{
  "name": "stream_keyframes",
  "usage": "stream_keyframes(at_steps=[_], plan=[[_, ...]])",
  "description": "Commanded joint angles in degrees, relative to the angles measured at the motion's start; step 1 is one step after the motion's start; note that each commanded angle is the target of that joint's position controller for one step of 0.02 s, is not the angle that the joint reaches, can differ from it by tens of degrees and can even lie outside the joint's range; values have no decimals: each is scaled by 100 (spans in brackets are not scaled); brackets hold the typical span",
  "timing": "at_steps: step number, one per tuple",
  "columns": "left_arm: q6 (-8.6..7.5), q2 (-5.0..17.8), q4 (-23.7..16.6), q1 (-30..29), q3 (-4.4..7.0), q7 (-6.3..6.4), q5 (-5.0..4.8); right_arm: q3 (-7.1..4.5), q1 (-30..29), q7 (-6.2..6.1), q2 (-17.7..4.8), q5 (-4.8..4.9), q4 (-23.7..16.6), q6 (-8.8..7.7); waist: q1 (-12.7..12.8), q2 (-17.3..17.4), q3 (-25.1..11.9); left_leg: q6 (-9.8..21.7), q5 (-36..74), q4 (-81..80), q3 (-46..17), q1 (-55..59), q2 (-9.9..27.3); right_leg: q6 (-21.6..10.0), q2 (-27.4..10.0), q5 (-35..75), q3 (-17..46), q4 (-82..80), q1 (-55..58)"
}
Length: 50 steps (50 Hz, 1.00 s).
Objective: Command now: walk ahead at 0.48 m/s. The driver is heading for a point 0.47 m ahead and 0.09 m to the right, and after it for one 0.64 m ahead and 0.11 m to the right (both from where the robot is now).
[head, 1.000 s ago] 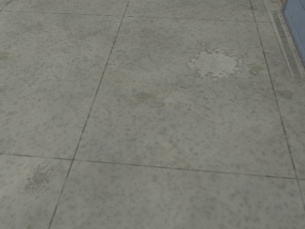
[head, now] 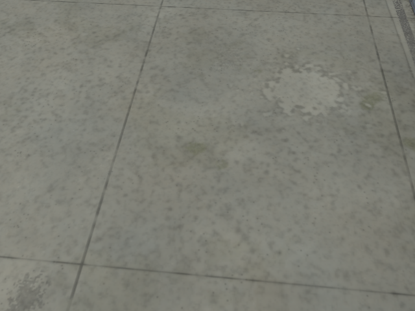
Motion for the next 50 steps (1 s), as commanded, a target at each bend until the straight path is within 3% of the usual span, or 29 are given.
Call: stream_keyframes(at_steps=[1, 2, 3, 4, 6, 8, 10, 12, 17, 20, 23, 25, 26, 27, 28, 29, 30, 31, 32, 33, 34, 36, 40, 44, 48, 50], plan=[[56, 1497, 522, 2808, 461, 54, 44, -132, 626, 97, -393, 184, -388, -27, 876, -1225, -2131, 228, -172, 5118, -351, -3693, -415, -1354, -2609, -1933, 5041, -1637, 4521], [83, 1302, 407, 2020, 408, 27, -94, -204, 53, 95, -695, 73, -552, 2, 606, -571, -1310, 326, 375, 5258, -742, -4207, 69, -1169, -2352, -2529, 4468, -1883, 3760], [42, 872, 323, 1558, 288, 11, -135, -211, -527, 120, -718, 11, -715, -15, 536, -170, -620, 336, 870, 4954, -687, -4253, 311, -983, -2164, -2286, 3601, -2020, 2881], [-14, 610, 358, 1396, 208, 7, -107, -206, -678, 131, -587, -8, -741, -14, 335, 60, -248, 336, 1122, 4529, -679, -3986, 511, -771, -1899, -1594, 2985, -2193, 2192], [-111, 322, 541, 1558, 95, 65, -96, -193, -485, 174, -372, -142, -686, 134, 26, -77, -159, 229, 1222, 3994, -678, -3408, 685, -500, -1486, -641, 2137, -2301, 1542], [-195, 441, 667, 1901, 92, 88, -90, -202, -545, 213, -336, -149, -734, 243, -41, -167, -141, 139, 1313, 3726, -549, -3445, 699, -506, -1364, 44, 1768, -2347, 1493], [-218, 615, 714, 2112, 108, 89, -100, -214, -1037, 240, -415, -143, -924, 314, -15, -208, 9, 40, 1671, 3341, -431, -3872, 788, -484, -1279, 136, 1513, -2507, 1571], [-206, 630, 742, 2354, 87, 83, -114, -220, -1644, 263, -500, -123, -1135, 336, 118, -228, 151, -59, 2108, 2820, -318, -4307, 846, -425, -1200, 382, 1358, -2602, 1791], [-205, 604, 844, 2930, 28, 101, -124, -143, -2749, 296, -417, -30, -1490, 301, 430, -331, 200, -145, 2871, 1307, -2, -4309, 636, -202, -1054, 1464, 975, -2492, 2357], [-184, 594, 964, 3301, 4, 144, -93, -131, -3260, 287, -463, -32, -1671, 272, 606, -367, 241, -86, 2816, 816, 70, -4394, 491, -260, -1176, 1969, 1095, -2265, 2966], [-138, 703, 973, 3250, 21, 202, -24, -140, -3394, 263, -539, -29, -1804, 184, 523, -380, 248, 19, 2356, 429, 4, -4299, 336, -374, -1314, 2944, 1244, -1734, 3474], [-133, 803, 907, 2991, 44, 225, -19, -183, -2671, 178, -643, -32, -1593, 73, 213, -502, -72, 143, 2123, 96, 90, -3185, -25, -167, -1157, 4494, 1203, -892, 3350], [-137, 868, 862, 2836, 62, 211, -75, -248, -1895, 111, -792, -50, -1349, -5, -108, -476, -451, 232, 2613, -343, 108, -2241, -123, -17, -956, 4603, 1146, -49, 3179], [-159, 813, 733, 2657, 47, 203, -206, -338, -1077, 36, -1087, -186, -1172, -98, -445, -395, -979, 375, 3829, -405, -270, -737, 427, 122, -719, 3436, 1072, 1100, 2224], [-152, 410, 434, 2860, -27, 234, -375, -475, -380, -3, -1745, -350, -1203, -127, -464, 608, -2069, 831, 6848, 219, -1846, 1132, 2379, 313, -64, -242, 644, 3078, 737], [-42, 468, 483, 3406, 43, 321, -504, -494, -586, 66, -1722, -107, -1327, -11, -240, 1091, -3061, 1552, 8026, 116, -2984, 1705, 3178, 380, 444, -3173, 839, 4469, -78], [63, 783, 524, 3084, 169, 344, -308, -419, -1046, 75, -1353, -1, -1477, 74, -67, 318, -2508, 1369, 7339, -127, -2313, 829, 2781, 385, 53, -2681, 1108, 4615, -171], [104, 646, 410, 2669, 178, 297, -209, -294, -1517, 57, -953, -9, -1534, 85, 58, 301, -1642, 1134, 6599, -458, -1680, -4, 2480, 450, -112, -2333, 1031, 4382, -362], [162, 536, 376, 2500, 197, 243, -114, -223, -1698, 11, -731, -21, -1520, 95, 184, 299, -996, 909, 5997, -782, -1216, -756, 2185, 506, -285, -2118, 987, 4101, -364], [264, 487, 349, 2450, 228, 181, -21, -194, -1736, -59, -645, 5, -1494, 104, 298, 438, -689, 799, 5513, -1025, -880, -1292, 1970, 569, -394, -1939, 967, 3871, -234], [366, 388, 361, 2581, 235, 131, 24, -191, -1689, -94, -668, -4, -1469, 106, 400, 500, -610, 751, 5428, -1133, -641, -1668, 1880, 614, -357, -1803, 874, 3857, 6], [496, 323, 286, 2617, 251, 95, 2, -220, -1661, -94, -831, -26, -1498, 53, 544, 469, -717, 876, 5507, -1229, -356, -1900, 1887, 663, -276, -1597, 779, 3846, 81], [659, 410, -110, 1924, 238, 26, 27, -241, -1752, -90, -953, -52, -1563, 78, 560, 674, -580, 878, 4553, -1367, 154, -2017, 1832, 694, -473, -971, 665, 2868, -204], [713, 466, -456, 1293, 163, -100, 7, -316, -1650, -72, -1205, -50, -1599, 181, 360, 705, -629, 813, 3779, -1261, 475, -2000, 1896, 637, -441, -700, 378, 1689, 302], [740, 665, -785, 947, 203, -121, -1, -427, -1458, -24, -1458, -71, -1628, 369, 144, 739, -608, 719, 2904, -939, 350, -1653, 2228, 542, -369, -1512, 232, 1070, 445], [672, 660, -888, 1007, 211, -111, -21, -475, -1450, -35, -1544, -59, -1640, 471, 179, 650, -586, 488, 2441, -513, 412, -1625, 2245, 441, -291, -1497, 180, 327, 811]])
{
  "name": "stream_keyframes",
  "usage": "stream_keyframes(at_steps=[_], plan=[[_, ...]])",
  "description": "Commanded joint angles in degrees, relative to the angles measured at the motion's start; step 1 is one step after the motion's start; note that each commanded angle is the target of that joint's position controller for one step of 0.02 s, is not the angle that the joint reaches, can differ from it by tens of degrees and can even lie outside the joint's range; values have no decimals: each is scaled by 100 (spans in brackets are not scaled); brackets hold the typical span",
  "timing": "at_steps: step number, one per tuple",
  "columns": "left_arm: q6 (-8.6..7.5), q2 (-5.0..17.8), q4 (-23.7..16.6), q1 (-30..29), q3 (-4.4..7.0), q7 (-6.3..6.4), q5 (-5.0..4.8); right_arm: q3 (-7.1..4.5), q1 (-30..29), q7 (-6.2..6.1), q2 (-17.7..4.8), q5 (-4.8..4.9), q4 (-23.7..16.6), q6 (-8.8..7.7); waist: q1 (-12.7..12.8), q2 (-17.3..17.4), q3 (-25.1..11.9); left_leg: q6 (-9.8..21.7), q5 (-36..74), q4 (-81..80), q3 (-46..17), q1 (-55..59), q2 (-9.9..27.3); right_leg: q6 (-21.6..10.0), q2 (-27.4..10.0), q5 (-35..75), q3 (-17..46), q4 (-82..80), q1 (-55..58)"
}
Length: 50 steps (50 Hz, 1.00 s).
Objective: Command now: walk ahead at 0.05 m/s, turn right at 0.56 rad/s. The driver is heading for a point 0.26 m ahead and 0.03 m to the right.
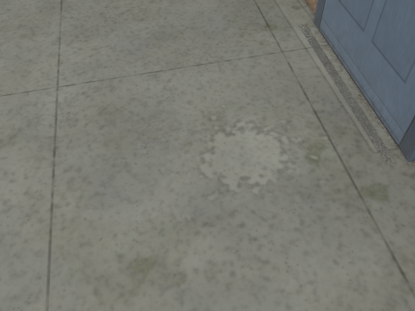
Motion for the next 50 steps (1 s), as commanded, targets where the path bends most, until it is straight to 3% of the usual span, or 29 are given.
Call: stream_keyframes(at_steps=[1, 2, 3, 4, 5, 6, 7, 8, 9, 11, 15, 19, 22, 23, 24, 25, 26, 27, 29, 35, 50], plan=[[-172, 484, -387, 315, 120, 29, -5, -279, 267, -20, -997, -19, -222, 129, 133, 330, -555, 379, 931, -80, -843, 168, 1417, -166, 141, 354, 26, -1216, 911], [-287, 900, -328, 621, 222, 97, 48, -246, 552, 15, -772, -46, -229, 200, 168, -786, -703, 14, 117, 1209, -427, -303, 915, -337, -525, 1174, 1125, -2093, 1499], [-304, 1729, -450, 711, 413, 161, -7, -113, 322, 24, -305, 50, -687, 232, 177, -2145, -574, -433, -2259, 2443, -412, -1991, -225, -1262, -2012, 3306, 3342, -2327, 2003], [-276, 1642, -280, 1259, 470, 201, -88, -136, -162, -29, -566, -1, -729, 330, 583, -1137, -779, -455, -2348, 3343, -1363, -2158, -260, -1749, -2027, 3772, 3118, -2168, 2054], [-250, 1354, -267, 1063, 369, 248, -87, -135, -166, -18, -514, 74, -726, 364, 379, -870, -694, -431, -1917, 3565, -1591, -2188, -206, -1685, -1742, 3677, 2563, -2114, 1902], [-212, 1080, -338, 631, 273, 276, -68, -119, -131, -9, -448, 131, -660, 328, 176, -704, -508, -368, -1379, 3389, -1743, -2099, -139, -1420, -1363, 3324, 2097, -2199, 1662], [-199, 908, -438, 267, 210, 301, -103, -142, -111, -10, -524, 75, -631, 298, 42, -754, -492, -312, -1021, 3220, -1786, -2036, -123, -1206, -1098, 3173, 1827, -2222, 1647], [-207, 726, -515, 70, 145, 307, -115, -164, 48, 3, -602, -18, -544, 305, -25, -747, -617, -286, -799, 3299, -1718, -1831, -207, -1156, -952, 3515, 1615, -2194, 1623], [-236, 685, -525, 102, 111, 291, -117, -174, 156, 15, -602, -35, -500, 333, -48, -622, -777, -270, -730, 3370, -1710, -1659, -280, -1160, -941, 3779, 1532, -2166, 1636], [-307, 755, -473, 240, 102, 270, -105, -145, 213, 28, -490, 23, -484, 391, -42, -432, -853, -279, -686, 3111, -1757, -1490, -304, -1167, -965, 3710, 1509, -2209, 1687], [-324, 801, -352, 366, 56, 288, -49, -71, -6, 3, -388, 44, -538, 471, 116, -661, -637, -277, -703, 2013, -1800, -1142, -321, -1119, -957, 2578, 1627, -2382, 1609], [-290, 878, -238, 349, 28, 262, 3, -39, -15, -47, -381, 102, -527, 446, 197, -722, -517, -165, -869, 1064, -1697, -463, -482, -1102, -940, 1988, 1781, -2354, 1289], [-264, 837, -157, 147, -23, 286, -62, 12, 356, -88, -248, 110, -364, 352, -56, -529, -487, -37, -14, -476, -1589, 414, -576, -830, -800, 1700, 1814, -2117, 1002], [-276, 722, -123, 197, -65, 300, -88, 28, 439, -100, -291, 56, -328, 275, -80, -332, -503, 20, 580, -1060, -1902, 929, -329, -560, -694, 1405, 1807, -2057, 684], [-303, 468, -134, 306, -141, 290, -110, 20, 494, -114, -550, -49, -346, 184, 38, 215, -589, 159, 624, -1481, -2778, 1182, 455, -275, -382, 972, 1549, -1687, 462], [-284, 375, -75, 454, -140, 265, -169, -22, -59, -77, -825, 38, -402, 152, 429, 848, -215, 436, 899, -1526, -3201, 309, 855, -114, 298, 455, 964, -1808, 714], [-264, 496, 65, 379, -144, 261, -82, 44, -331, -16, -541, 51, -448, 116, 376, 742, -154, 434, 626, -1553, -3074, -149, 793, -57, 204, 609, 966, -1890, 1336], [-274, 550, 154, 367, -124, 246, -76, 83, -345, 12, -430, 56, -426, 81, 331, 704, -170, 274, 323, -1570, -2858, -220, 536, -56, 149, 910, 1056, -1989, 1599], [-317, 691, 294, 362, -78, 232, -86, 80, -119, -23, -474, 86, -284, 52, 219, 633, -159, 113, 139, -1570, -2584, -87, 229, -89, 5, 1280, 1150, -1995, 1704], [-369, 517, 781, 500, -139, 296, -111, 94, 165, -44, -378, 91, 52, 56, 106, 39, -41, 166, 207, -1414, -2426, 326, 109, -34, -86, 1185, 1255, -2271, 1355], [-367, 441, 1604, 762, -244, 378, -127, 221, 377, -66, -196, 96, 770, 40, 120, -18, -5, 173, 488, -1360, -2329, 399, 10, -45, -183, 1319, 1260, -2329, 1489]])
